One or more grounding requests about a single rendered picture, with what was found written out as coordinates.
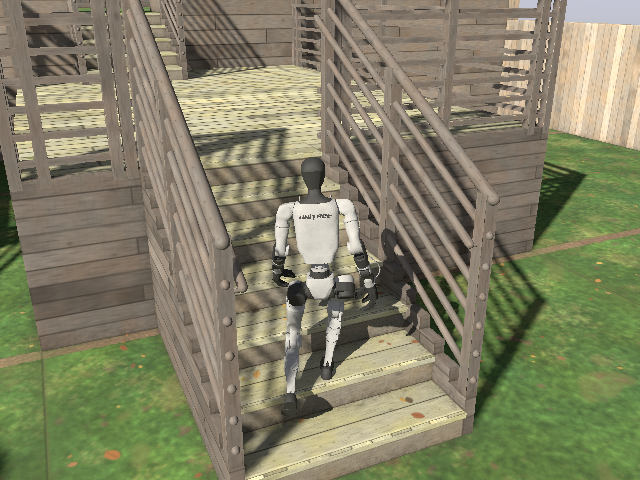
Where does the right robot hand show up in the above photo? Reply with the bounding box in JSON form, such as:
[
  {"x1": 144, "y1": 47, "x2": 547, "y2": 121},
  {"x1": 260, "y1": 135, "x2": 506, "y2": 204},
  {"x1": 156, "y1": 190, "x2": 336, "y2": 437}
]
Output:
[{"x1": 355, "y1": 284, "x2": 378, "y2": 311}]

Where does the left robot hand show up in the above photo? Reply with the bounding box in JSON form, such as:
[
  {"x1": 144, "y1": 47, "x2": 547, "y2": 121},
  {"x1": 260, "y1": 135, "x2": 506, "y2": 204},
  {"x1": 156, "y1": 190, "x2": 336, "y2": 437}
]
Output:
[{"x1": 272, "y1": 269, "x2": 296, "y2": 287}]

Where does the left robot thigh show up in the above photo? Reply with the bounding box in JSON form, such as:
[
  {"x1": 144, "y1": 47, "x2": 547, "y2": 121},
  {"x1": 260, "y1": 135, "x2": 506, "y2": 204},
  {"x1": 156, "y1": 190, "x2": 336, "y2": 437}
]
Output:
[{"x1": 286, "y1": 280, "x2": 308, "y2": 349}]

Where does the left robot shin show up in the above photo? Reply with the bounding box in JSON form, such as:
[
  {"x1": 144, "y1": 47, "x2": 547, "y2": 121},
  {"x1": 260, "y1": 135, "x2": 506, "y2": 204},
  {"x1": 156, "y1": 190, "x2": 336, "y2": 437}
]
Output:
[{"x1": 284, "y1": 333, "x2": 299, "y2": 394}]

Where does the robot right upper arm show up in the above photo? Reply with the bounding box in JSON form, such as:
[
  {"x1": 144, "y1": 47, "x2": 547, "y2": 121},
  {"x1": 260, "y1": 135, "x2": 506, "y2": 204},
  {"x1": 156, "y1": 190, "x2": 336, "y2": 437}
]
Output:
[{"x1": 336, "y1": 199, "x2": 363, "y2": 255}]

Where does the robot left upper arm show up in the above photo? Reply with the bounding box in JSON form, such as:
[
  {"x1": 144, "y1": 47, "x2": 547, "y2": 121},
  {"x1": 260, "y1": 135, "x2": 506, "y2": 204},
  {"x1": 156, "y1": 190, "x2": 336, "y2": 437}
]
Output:
[{"x1": 275, "y1": 202, "x2": 295, "y2": 257}]

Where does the right robot forearm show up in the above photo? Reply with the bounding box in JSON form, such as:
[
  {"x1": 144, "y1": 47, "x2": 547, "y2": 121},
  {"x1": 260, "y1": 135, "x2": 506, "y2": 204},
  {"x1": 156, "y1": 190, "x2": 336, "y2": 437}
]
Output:
[{"x1": 353, "y1": 239, "x2": 375, "y2": 288}]

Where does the left robot forearm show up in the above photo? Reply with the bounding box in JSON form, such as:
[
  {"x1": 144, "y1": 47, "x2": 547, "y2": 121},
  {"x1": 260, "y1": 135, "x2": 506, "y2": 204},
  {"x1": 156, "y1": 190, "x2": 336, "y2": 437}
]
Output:
[{"x1": 272, "y1": 242, "x2": 286, "y2": 274}]

